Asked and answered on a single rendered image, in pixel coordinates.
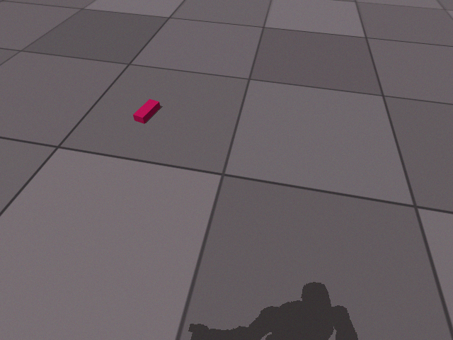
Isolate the carton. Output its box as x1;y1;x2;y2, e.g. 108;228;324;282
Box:
133;99;160;124

